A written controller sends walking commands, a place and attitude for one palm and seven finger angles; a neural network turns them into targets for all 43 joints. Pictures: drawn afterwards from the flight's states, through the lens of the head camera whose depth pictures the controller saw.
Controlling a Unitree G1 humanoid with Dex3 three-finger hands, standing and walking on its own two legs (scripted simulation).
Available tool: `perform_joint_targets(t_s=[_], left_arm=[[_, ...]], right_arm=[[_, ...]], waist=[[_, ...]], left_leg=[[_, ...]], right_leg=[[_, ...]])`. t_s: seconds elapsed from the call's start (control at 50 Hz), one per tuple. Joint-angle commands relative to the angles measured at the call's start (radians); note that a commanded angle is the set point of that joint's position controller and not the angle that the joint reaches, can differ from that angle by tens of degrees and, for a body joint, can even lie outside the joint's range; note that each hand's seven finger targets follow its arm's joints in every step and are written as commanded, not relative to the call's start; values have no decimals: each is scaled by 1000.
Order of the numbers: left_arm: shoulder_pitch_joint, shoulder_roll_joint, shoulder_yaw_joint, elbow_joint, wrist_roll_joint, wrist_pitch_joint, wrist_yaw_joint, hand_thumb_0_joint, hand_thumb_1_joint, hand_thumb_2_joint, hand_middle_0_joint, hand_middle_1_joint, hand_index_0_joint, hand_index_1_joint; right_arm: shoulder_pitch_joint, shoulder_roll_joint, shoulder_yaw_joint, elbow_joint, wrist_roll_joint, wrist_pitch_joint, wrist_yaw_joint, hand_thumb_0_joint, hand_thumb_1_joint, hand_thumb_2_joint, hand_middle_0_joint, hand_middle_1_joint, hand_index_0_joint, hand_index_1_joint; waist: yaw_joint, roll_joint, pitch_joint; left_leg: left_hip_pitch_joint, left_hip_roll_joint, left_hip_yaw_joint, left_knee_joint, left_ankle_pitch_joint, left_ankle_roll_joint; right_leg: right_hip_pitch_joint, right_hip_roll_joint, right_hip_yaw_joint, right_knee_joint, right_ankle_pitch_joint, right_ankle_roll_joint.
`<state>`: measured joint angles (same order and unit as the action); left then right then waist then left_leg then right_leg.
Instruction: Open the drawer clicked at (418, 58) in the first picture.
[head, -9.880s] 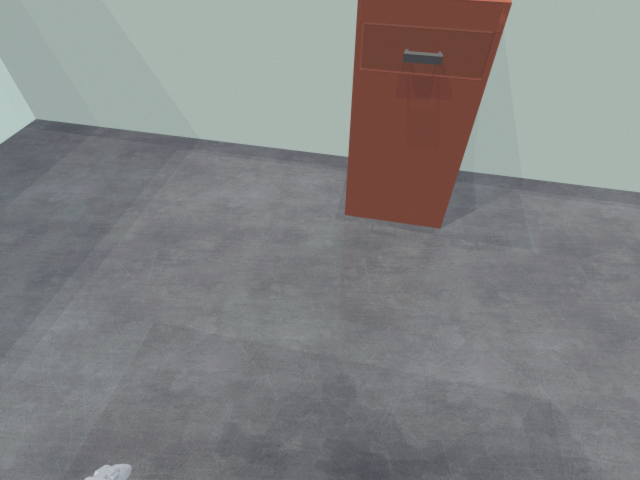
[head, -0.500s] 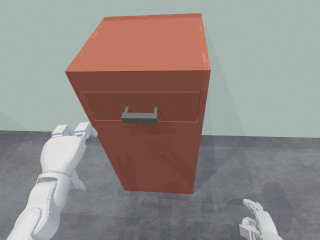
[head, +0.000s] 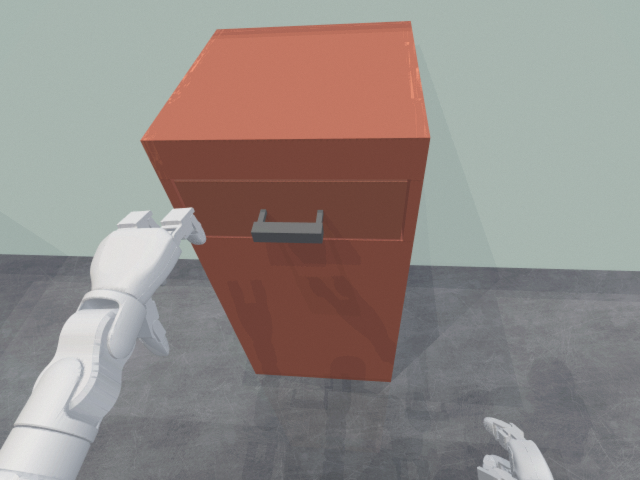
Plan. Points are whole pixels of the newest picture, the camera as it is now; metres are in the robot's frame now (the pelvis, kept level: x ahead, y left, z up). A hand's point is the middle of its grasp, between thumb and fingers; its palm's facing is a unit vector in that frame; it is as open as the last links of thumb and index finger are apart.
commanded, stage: raise the hand with hooked fingers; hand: left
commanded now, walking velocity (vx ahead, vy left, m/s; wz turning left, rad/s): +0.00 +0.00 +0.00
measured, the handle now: (289, 223) +0.52 +0.12 -0.01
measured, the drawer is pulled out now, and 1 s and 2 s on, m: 0.00 0.00 0.00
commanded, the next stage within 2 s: move the hooked fingers above the handle in 0.16 s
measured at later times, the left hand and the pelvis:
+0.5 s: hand (181, 280) +0.32 +0.21 +0.10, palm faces +0.07 -0.09 -0.99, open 13.8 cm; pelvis -0.01 +0.00 +0.00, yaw +1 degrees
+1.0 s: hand (221, 253) +0.38 +0.19 +0.07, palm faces +0.01 -0.06 -1.00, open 13.8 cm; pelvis +0.00 -0.01 -0.01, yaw +0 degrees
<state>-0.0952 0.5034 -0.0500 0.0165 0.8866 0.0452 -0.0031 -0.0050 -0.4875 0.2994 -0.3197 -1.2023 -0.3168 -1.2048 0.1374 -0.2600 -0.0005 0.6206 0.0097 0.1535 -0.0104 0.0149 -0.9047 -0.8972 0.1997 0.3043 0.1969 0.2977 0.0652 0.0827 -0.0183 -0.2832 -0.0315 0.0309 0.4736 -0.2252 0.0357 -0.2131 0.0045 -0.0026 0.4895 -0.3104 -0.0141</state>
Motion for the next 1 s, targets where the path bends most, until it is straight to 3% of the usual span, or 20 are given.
perform_joint_targets(t_s=[0.0,0.1,0.24,0.28,0.38,0.42,0.5,0.52,0.56,0.6,0.62,0.7,0.78,0.82,0.84,0.9,0.94,0.98], left_arm=[[-283,247,182,-226,5,-36,80,0,-500,300,-300,-1200,-300,-1200],[-287,227,167,-185,8,-17,112,0,-500,300,-300,-1200,-300,-1200],[-282,199,118,-186,6,11,81,0,-500,300,-300,-1200,-300,-1200],[-318,183,95,-152,12,10,72,0,-500,300,-300,-1200,-300,-1200],[-390,134,38,-169,33,-9,82,0,-500,300,-300,-1200,-300,-1200],[-428,125,28,-141,45,-4,95,0,-500,300,-300,-1200,-300,-1200],[-479,137,41,-70,70,24,127,0,-500,300,-300,-1200,-300,-1200],[-492,114,16,-35,73,38,132,0,-500,300,-300,-1200,-300,-1200],[-514,141,38,-1,74,53,141,0,-500,300,-300,-1200,-300,-1200],[-544,137,32,41,79,66,139,0,-500,300,-300,-1200,-300,-1200],[-562,102,-7,38,75,68,135,0,-500,300,-300,-1200,-300,-1200],[-570,138,25,108,72,61,115,0,-500,300,-300,-1200,-300,-1200],[-614,87,-28,112,65,26,103,0,-500,300,-300,-1200,-300,-1200],[-635,123,3,114,72,5,111,0,-500,300,-300,-1200,-300,-1200],[-641,93,-19,119,70,0,115,0,-500,300,-300,-1200,-300,-1200],[-645,151,42,173,75,-9,139,0,-500,300,-300,-1200,-300,-1200],[-682,119,16,179,75,-12,159,0,-500,300,-300,-1200,-300,-1200],[-696,129,27,203,84,-5,177,0,-500,300,-300,-1200,-300,-1200]], right_arm=[[-131,-103,-38,-152,1,-50,-13,0,-900,-900,200,300,200,300],[-127,-103,-43,-135,10,-54,-13,0,-900,-900,200,300,200,300],[-128,-103,-39,-141,10,-49,-14,0,-900,-900,200,300,200,300],[-124,-104,-37,-133,11,-47,-16,0,-900,-900,200,300,200,300],[-117,-95,-39,-135,7,-52,-13,0,-900,-900,200,300,200,300],[-114,-92,-35,-129,8,-55,-10,0,-900,-900,200,300,200,300],[-114,-94,-34,-118,12,-46,-9,0,-900,-900,200,300,200,300],[-114,-88,-30,-116,12,-44,-10,0,-900,-900,200,300,200,300],[-111,-91,-30,-111,15,-41,-16,0,-900,-900,200,300,200,300],[-112,-96,-29,-109,18,-36,-19,0,-900,-900,200,300,200,300],[-107,-91,-29,-116,17,-38,-21,0,-900,-900,200,300,200,300],[-87,-102,-34,-114,18,-39,-31,0,-900,-900,200,300,200,300],[-57,-101,-42,-116,19,-44,-33,0,-900,-900,200,300,200,300],[-42,-105,-49,-113,17,-48,-33,0,-900,-900,200,300,200,300],[-36,-101,-52,-112,18,-49,-32,0,-900,-900,200,300,200,300],[-13,-111,-59,-97,18,-48,-33,0,-900,-900,200,300,200,300],[-8,-106,-63,-93,22,-50,-32,0,-900,-900,200,300,200,300],[7,-109,-68,-84,21,-49,-31,0,-900,-900,200,300,200,300]], waist=[[23,-39,-268],[14,-45,-249],[6,-53,-241],[-7,-77,-208],[-7,-33,-249],[-11,-46,-241],[-3,-55,-248],[-4,-61,-243],[-1,-72,-258],[-7,-78,-253],[-10,-78,-264],[-16,-109,-269],[-32,-82,-271],[-28,-79,-300],[-33,-80,-299],[-30,-109,-313],[-36,-95,-317],[-35,-89,-346]], left_leg=[[153,0,-28,-27,290,1],[155,3,-30,-28,268,0],[161,6,-34,-37,265,0],[153,8,-34,-40,243,0],[184,8,-41,-31,249,-6],[174,12,-43,-29,240,-9],[157,10,-41,-33,216,-13],[151,10,-35,-36,200,-11],[145,8,-27,-33,205,-7],[131,6,-27,-36,189,-7],[139,7,-24,-32,194,-3],[120,2,-15,-17,204,6],[118,-1,-13,5,219,10],[111,-3,-13,17,235,11],[114,-3,-12,24,240,12],[88,-5,-8,37,246,12],[80,-6,-4,44,248,13],[84,-4,-3,52,279,12]], right_leg=[[36,13,8,-44,291,-18],[8,17,4,-50,256,-18],[9,15,-6,-51,245,-17],[-21,18,-10,-56,224,-16],[-44,20,-11,-45,204,-22],[-54,21,-14,-41,191,-25],[-53,28,-14,-37,170,-29],[-53,22,-13,-38,158,-28],[-34,21,-4,-40,180,-28],[-34,23,-5,-42,168,-27],[-32,18,-3,-40,176,-26],[-18,17,8,-42,223,-21],[-46,14,8,-23,254,-21],[-39,15,13,-10,269,-22],[-49,15,11,-7,279,-22],[-40,17,16,0,306,-19],[-52,14,17,11,314,-19],[-47,16,16,25,345,-22]])
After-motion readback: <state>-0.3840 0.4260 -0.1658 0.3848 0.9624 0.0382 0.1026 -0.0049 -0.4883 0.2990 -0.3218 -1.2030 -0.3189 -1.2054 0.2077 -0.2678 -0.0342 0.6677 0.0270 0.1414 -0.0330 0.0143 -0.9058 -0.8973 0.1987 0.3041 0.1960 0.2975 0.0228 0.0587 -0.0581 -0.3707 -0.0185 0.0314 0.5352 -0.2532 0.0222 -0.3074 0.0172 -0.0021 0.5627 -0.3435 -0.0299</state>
